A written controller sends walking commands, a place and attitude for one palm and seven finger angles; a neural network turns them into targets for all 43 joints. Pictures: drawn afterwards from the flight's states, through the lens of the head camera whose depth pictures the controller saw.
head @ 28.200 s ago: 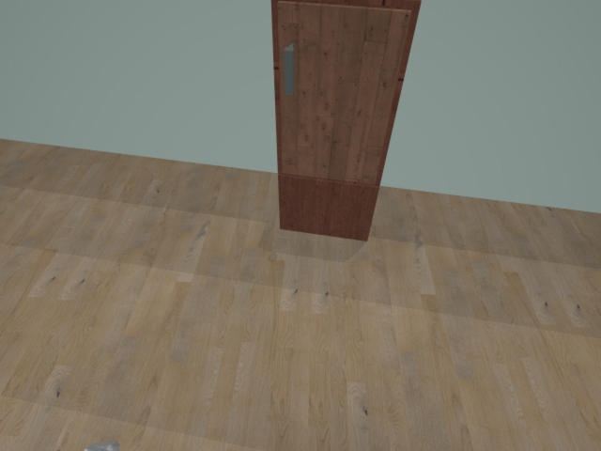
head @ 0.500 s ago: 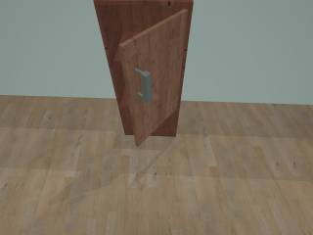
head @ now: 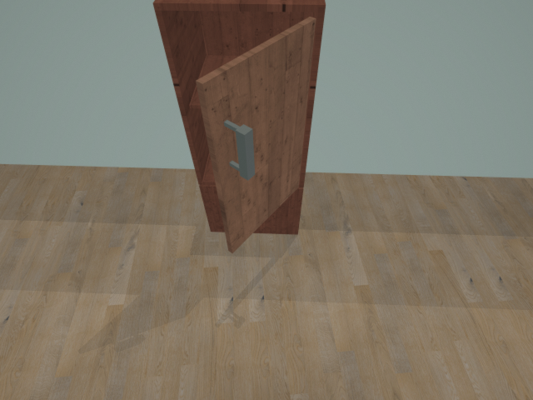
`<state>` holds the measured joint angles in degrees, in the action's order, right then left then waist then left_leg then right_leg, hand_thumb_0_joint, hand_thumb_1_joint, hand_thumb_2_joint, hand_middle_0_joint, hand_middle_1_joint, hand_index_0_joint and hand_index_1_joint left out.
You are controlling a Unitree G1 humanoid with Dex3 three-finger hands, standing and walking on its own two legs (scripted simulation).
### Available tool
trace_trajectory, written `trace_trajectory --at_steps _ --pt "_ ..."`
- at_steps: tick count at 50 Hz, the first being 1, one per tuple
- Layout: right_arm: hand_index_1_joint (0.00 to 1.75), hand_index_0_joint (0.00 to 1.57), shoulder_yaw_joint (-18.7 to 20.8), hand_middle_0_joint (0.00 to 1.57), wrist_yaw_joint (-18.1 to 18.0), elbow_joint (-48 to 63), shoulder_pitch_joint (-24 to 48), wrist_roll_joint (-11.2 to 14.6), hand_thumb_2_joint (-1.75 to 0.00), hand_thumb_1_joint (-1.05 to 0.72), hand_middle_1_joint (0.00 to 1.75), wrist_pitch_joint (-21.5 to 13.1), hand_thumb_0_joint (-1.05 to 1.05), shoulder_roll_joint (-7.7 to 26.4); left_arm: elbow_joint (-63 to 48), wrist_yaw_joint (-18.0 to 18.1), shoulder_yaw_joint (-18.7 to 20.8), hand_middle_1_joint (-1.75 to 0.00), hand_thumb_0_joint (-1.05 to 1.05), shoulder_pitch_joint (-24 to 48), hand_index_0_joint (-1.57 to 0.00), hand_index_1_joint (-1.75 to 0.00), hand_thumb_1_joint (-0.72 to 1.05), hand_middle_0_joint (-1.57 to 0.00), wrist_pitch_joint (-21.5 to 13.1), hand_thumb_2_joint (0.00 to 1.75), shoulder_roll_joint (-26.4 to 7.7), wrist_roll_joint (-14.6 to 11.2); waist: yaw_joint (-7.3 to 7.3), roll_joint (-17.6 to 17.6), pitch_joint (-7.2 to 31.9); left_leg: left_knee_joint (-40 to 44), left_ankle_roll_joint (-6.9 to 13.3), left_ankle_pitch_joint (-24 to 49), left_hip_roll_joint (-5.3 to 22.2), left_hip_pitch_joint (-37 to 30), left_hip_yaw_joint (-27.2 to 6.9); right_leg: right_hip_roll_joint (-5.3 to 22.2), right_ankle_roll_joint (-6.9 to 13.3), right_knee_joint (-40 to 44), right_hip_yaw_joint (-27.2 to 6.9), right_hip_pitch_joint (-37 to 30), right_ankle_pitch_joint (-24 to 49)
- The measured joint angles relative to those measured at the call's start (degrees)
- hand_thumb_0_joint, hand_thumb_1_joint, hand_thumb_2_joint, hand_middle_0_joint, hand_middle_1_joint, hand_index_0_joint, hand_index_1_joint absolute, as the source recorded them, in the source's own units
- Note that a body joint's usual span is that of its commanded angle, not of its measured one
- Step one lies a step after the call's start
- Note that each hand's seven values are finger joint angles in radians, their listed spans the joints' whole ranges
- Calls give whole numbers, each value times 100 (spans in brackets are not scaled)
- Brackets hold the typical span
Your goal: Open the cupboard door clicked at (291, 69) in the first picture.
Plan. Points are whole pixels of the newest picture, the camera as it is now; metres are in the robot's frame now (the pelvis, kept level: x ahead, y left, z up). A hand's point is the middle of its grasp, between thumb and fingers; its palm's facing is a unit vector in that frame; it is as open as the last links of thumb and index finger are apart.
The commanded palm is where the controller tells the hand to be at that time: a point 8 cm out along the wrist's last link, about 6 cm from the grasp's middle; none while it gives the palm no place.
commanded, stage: walk to a spot facing it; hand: left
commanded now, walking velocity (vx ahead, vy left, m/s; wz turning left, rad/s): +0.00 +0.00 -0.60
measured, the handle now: (238, 149) +0.60 +0.10 +0.00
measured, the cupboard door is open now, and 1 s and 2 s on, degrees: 53 53 53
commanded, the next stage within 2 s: none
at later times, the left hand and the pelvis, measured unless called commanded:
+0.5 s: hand out of the picture +0.09 +0.16 -0.18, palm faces -0.18 -0.94 -0.28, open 7.4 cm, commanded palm none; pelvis -0.01 -0.03 -0.01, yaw -15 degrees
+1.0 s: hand (216, 369) +0.20 +0.11 -0.18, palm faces -0.49 -0.82 -0.30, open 7.4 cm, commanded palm none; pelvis +0.00 -0.04 -0.03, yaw -32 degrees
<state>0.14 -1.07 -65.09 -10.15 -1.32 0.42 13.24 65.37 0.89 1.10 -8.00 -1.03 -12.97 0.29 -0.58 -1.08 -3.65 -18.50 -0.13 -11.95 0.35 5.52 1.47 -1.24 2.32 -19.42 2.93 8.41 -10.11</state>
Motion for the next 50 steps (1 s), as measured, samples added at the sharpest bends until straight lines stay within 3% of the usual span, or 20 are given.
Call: trace_trajectory --at_steps 11,15,17,18,19,21,24,31,35,37,39,41,43,45,46,48,50 --pt "30 20 173 20 -106 529 -67 -21 -90 -90 30 137 0 -201 -442 -94 224 -30 0 -234 -20 -30 91 -20 379 89 88 55 58 134 -132 -846 -9 -516 174 391 612 -190 24 -1097 -564 757 -357" --pt "30 20 224 20 -126 657 -192 -85 -90 -90 30 118 0 -186 -663 -165 317 -30 0 -192 -20 -30 91 -20 500 89 120 57 79 123 -289 -1068 -27 -655 240 393 828 -78 -49 -2532 -398 1219 -1411" --pt "30 20 245 20 -117 679 -254 -96 -90 -90 30 142 0 -131 -807 -200 342 -30 0 -189 -20 -30 91 -20 478 89 157 59 99 4 -341 -1274 -104 -767 367 432 859 -2 -53 -2407 -266 1115 -1332" --pt "30 20 253 20 -107 703 -294 -80 -90 -90 30 173 0 -117 -912 -217 350 -30 0 -234 -20 -30 91 -20 429 89 138 67 109 7 -314 -1505 -142 -876 412 545 878 49 -17 -1979 -320 979 -813" --pt "30 20 274 20 -92 716 -277 -43 -90 -90 30 223 0 -111 -979 -199 368 -30 0 -258 -20 -30 91 -20 359 89 113 81 124 31 -305 -1960 -169 -1203 422 755 806 31 30 -1858 -368 974 -757" --pt "30 20 327 20 -62 745 -133 12 -90 -90 30 339 0 -43 -1026 -142 369 -30 0 -233 -20 -30 91 -20 315 89 141 66 118 -52 -405 -3167 -155 -1732 346 1234 337 -114 123 -1912 -370 1022 -874" --pt "30 20 351 20 -58 871 122 32 -90 -90 30 367 1 11 -1048 -47 370 -30 0 -310 -20 -30 91 -20 311 89 176 69 133 -8 -440 -4124 -182 -1694 173 1711 -4 -257 170 -1530 -591 968 -669" --pt "30 19 305 20 -72 1320 581 107 -90 -90 30 214 1 -90 -1045 -58 362 -30 0 -488 -20 -30 91 -20 345 89 111 96 208 307 -309 -2924 -235 -1457 6 1576 -183 -404 143 -764 -1344 850 -105" --pt "30 19 243 20 -97 1474 660 133 -90 -90 30 107 0 -142 -1119 -79 400 -30 0 -446 -20 -30 90 -21 413 89 12 76 211 387 -239 -1533 -167 -881 -12 1103 -275 -546 52 -844 -1612 939 -92" --pt "30 20 230 20 -120 1590 537 74 -90 -90 30 17 0 -29 -1209 -127 389 -30 0 -426 -20 -30 90 -21 445 89 13 34 136 118 -107 -819 47 -306 260 897 -492 -764 -44 -1395 -1405 1269 -604" --pt "30 20 213 20 -150 1546 474 -13 -90 -90 30 14 0 -93 -1289 -204 437 -30 0 -223 -20 -30 91 -20 470 89 -136 55 170 281 -237 -1072 -145 -343 236 927 -392 -528 -248 -2561 -1034 1684 -1418" --pt "30 20 173 20 -125 1511 335 -76 -90 -90 30 46 0 -109 -1380 -259 482 -30 0 -45 -20 -30 91 -20 480 89 -223 67 225 312 -313 -1095 -318 -506 304 849 -325 -299 -360 -3272 -698 1919 -1716" --pt "30 20 166 20 -107 1481 224 -119 -90 -90 30 91 0 -55 -1501 -305 472 -30 0 59 -20 -30 91 -20 453 89 -231 62 243 153 -384 -1174 -431 -612 472 805 -300 -123 -370 -3109 -391 1824 -1788" --pt "30 20 179 20 -76 1472 105 -92 -90 -90 30 134 0 8 -1639 -348 436 -30 0 32 -20 -30 91 -20 356 89 -267 58 236 22 -378 -1553 -490 -831 639 894 -225 -22 -313 -2164 -235 1436 -1008" --pt "30 20 190 20 -52 1493 28 -50 -90 -90 30 164 0 -19 -1729 -344 419 -30 0 -51 -20 -30 91 -20 279 89 -378 73 218 191 -290 -2034 -473 -1047 557 1092 -82 107 -165 -1683 -433 1277 -448" --pt "30 20 235 20 -32 1440 88 30 -90 -90 30 243 0 70 -1678 -261 414 -30 0 -19 -20 -30 91 -20 240 89 -372 79 184 143 -367 -3200 -385 -1751 493 1474 -182 -3 -90 -1933 -548 1382 -607" --pt "30 20 269 20 -30 1401 163 55 -90 -90 30 276 1 136 -1624 -201 386 -30 0 -37 -20 -30 91 -20 306 89 -330 109 131 141 -416 -3774 -325 -1972 360 1713 -199 -82 -114 -1926 -690 1376 -730"
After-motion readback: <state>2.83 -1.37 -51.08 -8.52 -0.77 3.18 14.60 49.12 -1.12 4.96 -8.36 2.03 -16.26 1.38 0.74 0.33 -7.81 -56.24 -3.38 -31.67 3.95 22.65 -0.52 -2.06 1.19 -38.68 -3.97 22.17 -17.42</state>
